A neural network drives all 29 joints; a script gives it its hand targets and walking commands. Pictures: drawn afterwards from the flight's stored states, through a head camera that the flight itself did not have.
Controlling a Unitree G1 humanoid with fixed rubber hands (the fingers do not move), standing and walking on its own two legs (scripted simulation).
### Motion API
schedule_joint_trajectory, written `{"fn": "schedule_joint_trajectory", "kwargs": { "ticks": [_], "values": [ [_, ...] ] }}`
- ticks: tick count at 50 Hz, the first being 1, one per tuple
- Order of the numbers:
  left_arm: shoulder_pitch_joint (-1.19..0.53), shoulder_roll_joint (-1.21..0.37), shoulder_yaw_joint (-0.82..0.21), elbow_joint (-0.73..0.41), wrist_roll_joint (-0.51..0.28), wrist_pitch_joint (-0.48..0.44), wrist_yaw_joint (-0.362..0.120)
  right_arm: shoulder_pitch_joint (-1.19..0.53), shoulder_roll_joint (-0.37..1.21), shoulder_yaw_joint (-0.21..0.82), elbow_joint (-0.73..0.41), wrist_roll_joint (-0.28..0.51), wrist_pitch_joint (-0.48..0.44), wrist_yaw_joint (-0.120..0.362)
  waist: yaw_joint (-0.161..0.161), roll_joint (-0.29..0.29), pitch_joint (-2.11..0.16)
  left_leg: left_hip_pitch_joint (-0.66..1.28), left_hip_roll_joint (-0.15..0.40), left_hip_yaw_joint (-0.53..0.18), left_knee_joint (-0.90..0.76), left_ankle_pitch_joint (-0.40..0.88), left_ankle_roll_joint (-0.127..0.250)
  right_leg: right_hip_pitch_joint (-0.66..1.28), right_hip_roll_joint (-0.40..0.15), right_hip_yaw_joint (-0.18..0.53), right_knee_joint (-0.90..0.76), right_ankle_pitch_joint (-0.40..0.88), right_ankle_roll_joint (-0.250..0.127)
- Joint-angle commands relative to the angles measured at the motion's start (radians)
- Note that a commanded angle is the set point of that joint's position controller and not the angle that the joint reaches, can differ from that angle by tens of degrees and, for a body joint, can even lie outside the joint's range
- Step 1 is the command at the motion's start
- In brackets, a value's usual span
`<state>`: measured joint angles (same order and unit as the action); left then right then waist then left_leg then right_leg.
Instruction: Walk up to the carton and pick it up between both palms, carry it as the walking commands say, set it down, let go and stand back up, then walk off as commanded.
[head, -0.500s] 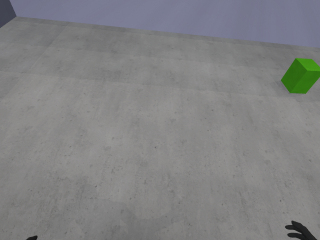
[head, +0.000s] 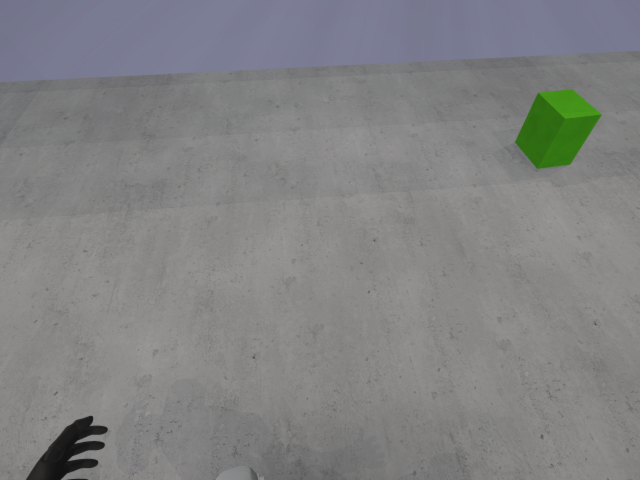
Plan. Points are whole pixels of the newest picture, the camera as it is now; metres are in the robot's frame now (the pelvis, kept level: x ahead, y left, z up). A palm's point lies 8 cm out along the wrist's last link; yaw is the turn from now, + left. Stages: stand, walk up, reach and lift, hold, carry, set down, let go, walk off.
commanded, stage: walk up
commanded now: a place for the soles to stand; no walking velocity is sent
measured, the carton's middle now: (554, 129) +1.65 -1.16 -0.63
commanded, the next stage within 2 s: none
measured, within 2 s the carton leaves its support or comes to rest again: neither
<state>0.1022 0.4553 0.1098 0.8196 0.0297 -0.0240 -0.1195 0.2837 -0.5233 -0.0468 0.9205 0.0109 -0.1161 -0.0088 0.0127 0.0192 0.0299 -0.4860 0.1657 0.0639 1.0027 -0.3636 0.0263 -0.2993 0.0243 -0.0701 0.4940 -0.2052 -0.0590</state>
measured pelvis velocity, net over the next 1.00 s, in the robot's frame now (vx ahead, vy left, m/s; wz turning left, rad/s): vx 0.48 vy -0.26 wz -0.03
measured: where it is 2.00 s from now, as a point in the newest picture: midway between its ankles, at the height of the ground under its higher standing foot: (477, 288)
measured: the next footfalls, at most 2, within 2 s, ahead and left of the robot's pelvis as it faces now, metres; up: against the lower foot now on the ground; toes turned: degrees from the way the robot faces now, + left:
left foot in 0.20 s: +0.28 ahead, +0.06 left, +0.00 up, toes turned +9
right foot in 0.60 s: +0.44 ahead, -0.32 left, +0.00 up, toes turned -7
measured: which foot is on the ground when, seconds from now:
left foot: up 0.00-0.18, down 0.20-0.60, up 0.62-0.92, down 0.94-1.00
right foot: down 0.00-0.20, up 0.22-0.58, down 0.60-0.94, up 0.96-1.00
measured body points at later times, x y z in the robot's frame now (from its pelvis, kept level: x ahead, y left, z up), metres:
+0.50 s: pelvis +0.25 -0.11 +0.00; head +0.27 -0.08 +0.45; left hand +0.47 +0.21 -0.09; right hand +0.26 -0.51 -0.04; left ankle +0.24 +0.06 -0.73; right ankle +0.37 -0.29 -0.70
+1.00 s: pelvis +0.48 -0.26 -0.02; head +0.49 -0.24 +0.43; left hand +0.57 +0.08 -0.12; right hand +0.56 -0.64 -0.07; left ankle +0.56 -0.17 -0.74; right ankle +0.42 -0.34 -0.70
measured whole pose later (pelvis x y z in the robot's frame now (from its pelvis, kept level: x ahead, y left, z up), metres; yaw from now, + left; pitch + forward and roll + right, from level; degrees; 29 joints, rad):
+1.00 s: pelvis +0.48 -0.26 -0.02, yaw -1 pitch -1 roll +0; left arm 0.27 0.50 0.10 0.74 0.05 0.02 -0.11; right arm 0.32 -0.53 -0.07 0.82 0.02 -0.13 -0.05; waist 0.05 -0.07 0.04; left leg -0.41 0.04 0.16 0.63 -0.20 0.08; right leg -0.33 0.04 -0.06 0.95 -0.43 -0.02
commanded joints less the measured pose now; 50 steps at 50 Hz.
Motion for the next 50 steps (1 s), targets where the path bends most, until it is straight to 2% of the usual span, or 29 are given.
{"fn": "schedule_joint_trajectory", "kwargs": {
  "ticks": [1,6,7,9,10,11,12,13,14,16,18,24,28,29,30,31,32,34,35,37,39,42,44,45,46,47,48,49,50],
  "values": [
    [-0.020,0.214,0.049,-0.087,0.009,-0.021,0.001,0.060,-0.196,-0.054,-0.027,-0.004,0.001,0.007,0.020,-0.201,-0.042,-0.060,-0.013,0.018,-0.145,0.043,-0.026,0.088,-0.201,0.220,-0.288,-0.121,-0.177],
    [0.035,0.206,0.034,-0.107,0.019,-0.016,-0.002,-0.032,-0.147,-0.050,-0.065,0.004,0.001,0.012,0.036,-0.138,0.021,0.059,-0.072,0.049,-0.345,0.184,-0.009,0.033,-0.196,0.194,-0.322,-0.112,-0.171],
    [0.027,0.204,0.031,-0.110,0.019,-0.012,-0.001,-0.015,-0.141,-0.051,-0.062,0.007,-0.001,0.012,0.018,-0.126,0.024,0.124,-0.089,0.057,-0.382,0.207,-0.003,0.012,-0.185,0.174,-0.289,-0.082,-0.158],
    [0.005,0.189,0.019,-0.127,0.010,-0.009,0.002,0.144,-0.166,-0.072,-0.027,0.007,-0.007,-0.003,-0.085,-0.043,-0.039,0.441,-0.100,0.051,-0.511,0.280,0.030,-0.096,-0.138,0.101,-0.052,0.123,-0.097],
    [0.021,0.155,0.003,-0.141,0.008,-0.015,0.005,0.277,-0.220,-0.096,-0.005,-0.007,-0.010,-0.022,-0.148,0.060,-0.120,0.669,-0.008,-0.047,-0.566,0.170,0.076,-0.209,-0.080,0.042,0.183,0.157,-0.039],
    [0.046,0.107,-0.014,-0.161,0.005,-0.019,0.008,0.352,-0.295,-0.118,-0.012,-0.023,-0.012,-0.038,-0.161,0.236,-0.192,0.849,0.276,-0.453,-0.654,-0.071,0.157,-0.438,0.001,0.021,0.453,-0.181,0.032],
    [0.097,0.209,0.004,-0.141,0.005,-0.003,0.013,0.228,-0.350,-0.132,-0.066,0.017,-0.014,-0.041,-0.118,0.114,-0.206,0.754,0.413,-0.760,-0.791,-0.386,0.308,-0.513,-0.013,0.147,0.675,-0.268,0.071],
    [0.073,0.261,0.021,-0.111,0.011,0.004,0.010,0.112,-0.323,-0.125,-0.090,0.037,-0.015,-0.043,-0.082,-0.016,-0.155,0.645,0.381,-0.675,-0.790,-0.381,0.302,-0.498,-0.077,0.191,0.733,-0.191,0.077],
    [0.059,0.270,0.032,-0.109,0.019,0.001,0.003,0.082,-0.284,-0.110,-0.098,0.027,-0.019,-0.040,-0.064,-0.044,-0.100,0.543,0.326,-0.523,-0.765,-0.285,0.256,-0.480,-0.108,0.207,0.725,-0.159,0.077],
    [0.056,0.241,0.037,-0.104,0.024,0.003,-0.013,0.052,-0.237,-0.093,-0.101,0.012,-0.031,-0.034,-0.039,0.003,-0.023,0.388,0.233,-0.279,-0.769,-0.088,0.188,-0.410,-0.143,0.205,0.614,-0.079,0.084],
    [0.048,0.203,0.033,-0.095,0.024,0.018,-0.034,0.045,-0.247,-0.087,-0.095,-0.001,-0.040,-0.023,-0.019,0.082,0.001,0.278,0.181,-0.115,-0.765,0.061,0.170,-0.326,-0.160,0.150,0.473,-0.044,0.098],
    [-0.116,0.171,0.041,-0.110,0.022,0.027,-0.071,0.051,-0.310,-0.097,-0.089,-0.012,-0.041,-0.015,-0.035,0.128,0.007,0.180,0.144,0.029,-0.731,0.143,0.158,-0.175,-0.134,0.049,0.221,0.070,0.065],
    [-0.090,0.174,0.058,-0.091,0.016,0.032,-0.061,0.046,-0.323,-0.094,-0.085,-0.007,-0.022,-0.021,0.000,0.140,-0.035,0.152,0.170,0.057,-0.583,0.186,0.132,0.011,-0.077,-0.002,0.133,-0.009,0.019],
    [-0.030,0.199,0.071,-0.071,0.019,0.030,-0.050,0.053,-0.298,-0.082,-0.084,-0.006,-0.018,-0.024,0.038,0.073,-0.061,0.090,0.146,0.087,-0.445,0.254,0.118,0.142,-0.048,-0.004,0.101,-0.055,-0.007],
    [0.140,0.248,0.096,-0.019,0.022,0.023,-0.029,0.075,-0.240,-0.063,-0.086,-0.011,-0.011,-0.027,0.119,-0.114,-0.127,-0.011,0.069,0.125,-0.113,0.285,0.098,0.345,-0.036,0.056,0.021,-0.156,-0.050],
    [0.228,0.378,0.122,-0.029,0.025,0.010,-0.007,0.068,-0.153,-0.030,-0.130,0.004,-0.011,-0.029,0.179,-0.445,-0.160,-0.310,-0.100,0.110,0.180,-0.159,0.044,0.439,-0.351,0.564,-0.234,-0.391,-0.148],
    [0.153,0.398,0.113,-0.064,0.011,0.005,0.009,0.015,-0.200,-0.027,-0.122,0.019,-0.003,-0.042,0.154,-0.283,-0.179,-0.346,-0.080,-0.053,0.249,-0.181,0.054,0.407,-0.405,0.632,-0.256,-0.408,-0.204],
    [0.065,0.299,0.084,-0.090,-0.001,0.002,0.020,0.057,-0.220,-0.031,-0.083,0.018,-0.006,-0.033,0.067,-0.158,-0.075,-0.280,-0.016,-0.069,0.157,-0.063,0.043,0.252,-0.325,0.423,-0.208,-0.251,-0.187],
    [0.024,0.274,0.078,-0.101,-0.004,-0.001,0.021,0.096,-0.240,-0.041,-0.064,0.009,-0.009,-0.030,0.031,-0.164,-0.044,-0.224,0.003,-0.049,0.071,-0.034,0.020,0.188,-0.281,0.343,-0.206,-0.195,-0.175],
    [0.002,0.227,0.065,-0.125,0.004,0.000,0.015,0.152,-0.230,-0.048,-0.038,-0.006,-0.004,-0.018,0.014,-0.189,-0.034,-0.096,-0.029,0.006,-0.067,-0.030,-0.011,0.086,-0.225,0.230,-0.209,-0.121,-0.180],
    [0.032,0.219,0.058,-0.141,0.014,0.001,0.007,0.129,-0.193,-0.045,-0.056,-0.003,0.001,-0.011,0.035,-0.212,-0.026,-0.052,-0.049,0.033,-0.167,-0.002,-0.013,0.064,-0.236,0.219,-0.238,-0.163,-0.205],
    [0.051,0.218,0.050,-0.162,0.020,0.006,0.003,0.085,-0.168,-0.046,-0.083,0.002,-0.001,-0.011,0.041,-0.181,0.002,0.018,-0.073,0.046,-0.276,0.073,0.000,0.030,-0.251,0.210,-0.269,-0.179,-0.208],
    [0.027,0.213,0.042,-0.174,0.021,0.013,0.003,0.116,-0.158,-0.050,-0.080,0.008,-0.005,-0.013,0.006,-0.150,0.018,0.134,-0.092,0.054,-0.357,0.132,0.012,-0.032,-0.236,0.174,-0.236,-0.172,-0.182],
    [0.010,0.206,0.035,-0.183,0.019,0.016,0.002,0.166,-0.165,-0.058,-0.070,0.008,-0.009,-0.018,-0.038,-0.115,0.007,0.265,-0.104,0.055,-0.431,0.191,0.023,-0.093,-0.211,0.131,-0.153,-0.111,-0.153],
    [0.007,0.180,0.021,-0.194,0.016,0.013,0.003,0.248,-0.199,-0.076,-0.053,0.004,-0.014,-0.028,-0.096,-0.052,-0.040,0.464,-0.102,0.029,-0.498,0.214,0.043,-0.179,-0.167,0.075,0.009,0.000,-0.104],
    [0.022,0.136,0.004,-0.212,0.012,0.005,0.007,0.350,-0.262,-0.100,-0.040,-0.013,-0.017,-0.045,-0.150,0.096,-0.113,0.650,0.052,-0.172,-0.600,0.047,0.096,-0.306,-0.093,0.004,0.276,0.019,-0.039],
    [0.056,0.119,0.000,-0.226,0.012,0.007,0.010,0.365,-0.343,-0.122,-0.074,-0.013,-0.019,-0.058,-0.136,0.204,-0.139,0.766,0.315,-0.633,-0.712,-0.206,0.212,-0.553,-0.003,0.026,0.529,-0.287,0.044],
    [0.070,0.225,0.020,-0.206,0.011,0.026,0.017,0.245,-0.368,-0.131,-0.113,0.027,-0.018,-0.062,-0.106,0.040,-0.165,0.664,0.402,-0.780,-0.776,-0.397,0.326,-0.549,-0.069,0.155,0.706,-0.257,0.074],
    [0.045,0.271,0.037,-0.186,0.014,0.030,0.013,0.176,-0.324,-0.116,-0.124,0.034,-0.017,-0.064,-0.078,-0.063,-0.104,0.547,0.357,-0.657,-0.745,-0.339,0.303,-0.526,-0.111,0.188,0.726,-0.204,0.080]
  ]
}}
